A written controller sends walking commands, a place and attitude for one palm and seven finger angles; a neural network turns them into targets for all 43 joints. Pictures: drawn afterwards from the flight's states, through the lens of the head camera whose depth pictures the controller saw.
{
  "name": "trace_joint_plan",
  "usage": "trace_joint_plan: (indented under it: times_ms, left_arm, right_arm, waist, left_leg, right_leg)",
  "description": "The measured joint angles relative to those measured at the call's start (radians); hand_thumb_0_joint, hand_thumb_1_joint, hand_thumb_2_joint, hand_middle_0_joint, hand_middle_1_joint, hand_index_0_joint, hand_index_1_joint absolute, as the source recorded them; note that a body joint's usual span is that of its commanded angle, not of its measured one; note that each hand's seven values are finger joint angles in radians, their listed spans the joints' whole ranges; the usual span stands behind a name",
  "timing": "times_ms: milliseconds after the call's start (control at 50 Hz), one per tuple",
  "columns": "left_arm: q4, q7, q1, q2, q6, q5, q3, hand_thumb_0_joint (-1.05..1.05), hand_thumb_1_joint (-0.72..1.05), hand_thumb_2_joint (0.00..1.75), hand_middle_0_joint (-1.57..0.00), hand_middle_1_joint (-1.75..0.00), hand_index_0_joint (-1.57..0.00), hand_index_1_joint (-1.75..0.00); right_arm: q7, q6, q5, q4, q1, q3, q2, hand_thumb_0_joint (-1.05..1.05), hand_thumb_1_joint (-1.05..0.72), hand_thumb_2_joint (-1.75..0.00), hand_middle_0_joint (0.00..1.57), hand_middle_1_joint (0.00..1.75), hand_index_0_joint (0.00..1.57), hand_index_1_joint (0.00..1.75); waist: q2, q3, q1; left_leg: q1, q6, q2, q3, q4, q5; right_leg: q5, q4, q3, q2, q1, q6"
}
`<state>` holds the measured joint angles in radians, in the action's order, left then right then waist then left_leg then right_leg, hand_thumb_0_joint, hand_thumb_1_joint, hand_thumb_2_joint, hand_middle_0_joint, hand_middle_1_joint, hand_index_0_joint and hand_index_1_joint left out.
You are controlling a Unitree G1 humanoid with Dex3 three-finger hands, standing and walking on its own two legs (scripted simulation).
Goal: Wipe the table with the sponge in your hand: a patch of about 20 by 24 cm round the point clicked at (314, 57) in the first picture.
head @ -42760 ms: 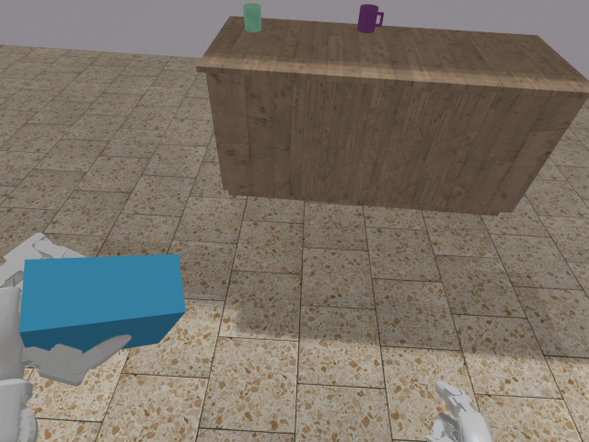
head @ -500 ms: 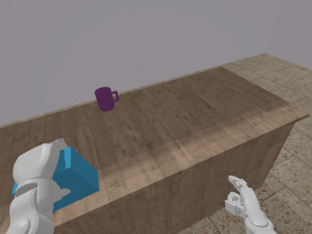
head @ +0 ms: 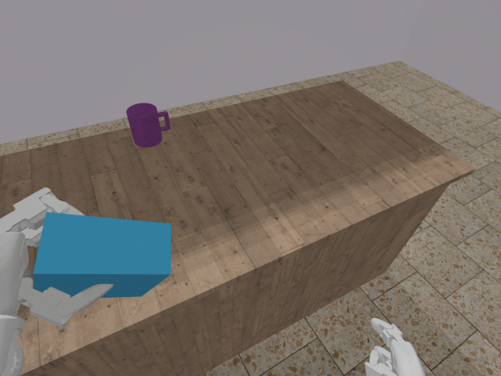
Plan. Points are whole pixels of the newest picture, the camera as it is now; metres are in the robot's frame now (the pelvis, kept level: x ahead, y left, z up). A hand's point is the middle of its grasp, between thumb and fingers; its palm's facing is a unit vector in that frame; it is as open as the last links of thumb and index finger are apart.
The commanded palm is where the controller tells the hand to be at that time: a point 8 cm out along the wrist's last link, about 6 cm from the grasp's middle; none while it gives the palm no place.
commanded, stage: step back with the hand held close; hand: left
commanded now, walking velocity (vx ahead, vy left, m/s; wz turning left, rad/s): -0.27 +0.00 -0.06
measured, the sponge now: (121, 262) +0.22 +0.19 +0.13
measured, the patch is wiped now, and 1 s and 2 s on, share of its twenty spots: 1.00 1.00 1.00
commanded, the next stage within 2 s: stop stepping back and stand still in 0.90 s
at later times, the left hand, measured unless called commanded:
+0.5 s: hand out of the picture +0.15 +0.29 +0.16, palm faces +0.34 -0.86 -0.39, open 9.8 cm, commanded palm +0.10 +0.32 +0.18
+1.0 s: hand out of the picture +0.04 +0.33 +0.16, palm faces +0.40 -0.85 -0.35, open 9.8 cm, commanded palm -0.01 +0.35 +0.18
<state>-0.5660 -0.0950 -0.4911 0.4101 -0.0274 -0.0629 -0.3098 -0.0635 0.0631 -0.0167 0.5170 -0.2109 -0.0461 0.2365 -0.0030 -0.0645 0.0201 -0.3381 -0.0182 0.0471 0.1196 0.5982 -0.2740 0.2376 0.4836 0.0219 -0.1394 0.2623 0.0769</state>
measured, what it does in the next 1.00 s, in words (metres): walks backwards: right foot, then left foot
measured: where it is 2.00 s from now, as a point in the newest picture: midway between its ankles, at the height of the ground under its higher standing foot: outside the picture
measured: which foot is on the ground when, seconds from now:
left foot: down 0.00-0.72, up 0.74-0.86, down 0.88-1.00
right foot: down 0.00-0.22, up 0.24-0.28, down 0.30-0.88, up 0.90-1.00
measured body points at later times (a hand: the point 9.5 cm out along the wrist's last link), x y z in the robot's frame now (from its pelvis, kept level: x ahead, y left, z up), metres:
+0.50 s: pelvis -0.07 +0.05 +0.00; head -0.07 +0.07 +0.45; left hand +0.12 +0.33 +0.19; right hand +0.10 -0.18 -0.07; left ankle +0.02 +0.10 -0.73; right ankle -0.07 -0.08 -0.73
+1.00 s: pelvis -0.18 +0.07 -0.02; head -0.17 +0.13 +0.43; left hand +0.01 +0.37 +0.18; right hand -0.01 -0.16 -0.07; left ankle -0.10 +0.15 -0.73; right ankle -0.15 -0.07 -0.68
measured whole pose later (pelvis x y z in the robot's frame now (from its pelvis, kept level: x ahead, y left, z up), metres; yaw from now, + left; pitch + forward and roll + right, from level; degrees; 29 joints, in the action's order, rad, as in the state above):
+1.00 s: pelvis -0.18 +0.07 -0.02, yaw -1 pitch +1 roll -3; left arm -0.63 -0.14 -0.47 0.44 -0.14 -0.04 -0.42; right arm -0.04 -0.06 0.02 0.57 -0.21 -0.01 0.17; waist 0.08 -0.02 -0.01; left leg -0.49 -0.05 -0.02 -0.02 0.72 -0.26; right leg 0.46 1.02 0.07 -0.08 0.56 -0.01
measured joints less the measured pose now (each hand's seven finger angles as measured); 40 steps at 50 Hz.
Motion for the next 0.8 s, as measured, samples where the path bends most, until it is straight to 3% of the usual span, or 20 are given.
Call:
trace_joint_plan:
  times_ms: [80,220,300,360,460,580,680,740,800]
  left_arm:
    - [0.012,-0.015,-0.007,-0.002,-0.036,-0.007,-0.022,-0.01,-0.49,1.05,-0.74,-1.36,-0.78,-1.35]
    - [0.026,-0.029,-0.011,0.01,-0.048,0.013,-0.05,-0.01,-0.49,1.05,-0.74,-1.36,-0.77,-1.35]
    - [0.01,-0.018,-0.023,0.013,-0.071,0.047,-0.064,-0.01,-0.49,1.05,-0.74,-1.36,-0.78,-1.35]
    - [0.019,-0.008,-0.01,0.007,-0.094,0.057,-0.069,-0.01,-0.49,1.05,-0.74,-1.36,-0.78,-1.35]
    - [0.049,0.0,0.032,-0.019,-0.113,0.042,-0.052,-0.01,-0.49,1.05,-0.74,-1.36,-0.78,-1.35]
    - [0.024,0.007,0.013,-0.019,-0.111,0.05,-0.035,-0.01,-0.49,1.05,-0.74,-1.36,-0.78,-1.35]
    - [0.012,0.0,0.047,-0.014,-0.113,0.061,-0.048,-0.01,-0.5,1.05,-0.74,-1.36,-0.78,-1.35]
    - [-0.01,-0.015,0.064,-0.017,-0.116,0.047,-0.04,-0.01,-0.5,1.05,-0.74,-1.36,-0.78,-1.35]
    - [-0.049,-0.025,0.053,-0.016,-0.12,0.031,-0.023,-0.01,-0.5,1.05,-0.74,-1.36,-0.78,-1.35]
  right_arm:
    - [-0.011,0.004,-0.002,0.058,-0.052,0.028,0.015,0.01,-0.9,-0.9,0.2,0.3,0.2,0.3]
    - [-0.012,-0.027,0.003,0.067,-0.069,0.036,0.007,0.02,-0.9,-0.9,0.2,0.3,0.2,0.3]
    - [-0.006,-0.067,0.022,0.05,-0.066,0.037,-0.011,0.02,-0.9,-0.9,0.2,0.3,0.2,0.3]
    - [0.001,-0.091,0.029,0.053,-0.061,0.032,-0.022,0.02,-0.9,-0.9,0.2,0.3,0.2,0.3]
    - [0.01,-0.1,0.02,0.064,-0.005,0.017,-0.031,0.01,-0.9,-0.9,0.2,0.3,0.2,0.3]
    - [0.008,-0.1,0.02,0.038,0.026,0.014,-0.034,0.01,-0.9,-0.9,0.2,0.3,0.2,0.3]
    - [0.003,-0.104,0.025,0.032,0.026,0.025,-0.021,0.01,-0.9,-0.9,0.2,0.3,0.2,0.3]
    - [0.004,-0.096,0.02,0.035,0.019,0.033,-0.011,0.01,-0.9,-0.9,0.2,0.3,0.2,0.3]
    - [0.008,-0.075,0.012,0.051,0.009,0.039,-0.015,0.01,-0.9,-0.9,0.2,0.3,0.2,0.3]
  waist:
    - [0.003,0.005,-0.006]
    - [0.018,0.01,-0.039]
    - [0.023,-0.001,-0.043]
    - [0.014,-0.02,-0.033]
    - [-0.013,0.003,-0.015]
    - [-0.009,0.018,-0.006]
    - [-0.008,0.032,-0.001]
    - [-0.004,0.035,-0.007]
    - [0.024,0.026,-0.016]
  left_leg:
    - [-0.031,-0.017,0.015,-0.009,0.023,0.004]
    - [-0.068,-0.048,0.034,-0.041,0.031,0.032]
    - [-0.078,-0.065,0.043,-0.063,0.019,0.051]
    - [-0.094,-0.068,0.04,-0.063,0.007,0.07]
    - [-0.113,-0.057,0.015,-0.05,-0.011,0.111]
    - [-0.141,-0.055,0.01,-0.047,0.008,0.123]
    - [-0.189,-0.047,-0.001,-0.058,0.071,0.037]
    - [-0.235,-0.017,-0.002,-0.058,0.138,-0.065]
    - [-0.242,0.016,-0.008,-0.057,0.297,-0.122]
  right_leg:
    - [0.005,0.03,0.004,0.014,0.033,-0.019]
    - [-0.009,0.068,0.028,0.035,0.086,-0.05]
    - [0.028,0.156,0.058,0.042,0.094,-0.072]
    - [0.075,0.126,0.067,0.042,0.041,-0.073]
    - [0.025,0.019,0.05,0.025,0.011,-0.066]
    - [0.016,0.062,0.036,0.022,0.048,-0.067]
    - [0.014,0.103,0.007,0.027,0.085,-0.064]
    - [0.013,0.129,-0.014,0.035,0.112,-0.061]
    - [0.013,0.156,-0.018,0.05,0.134,-0.065]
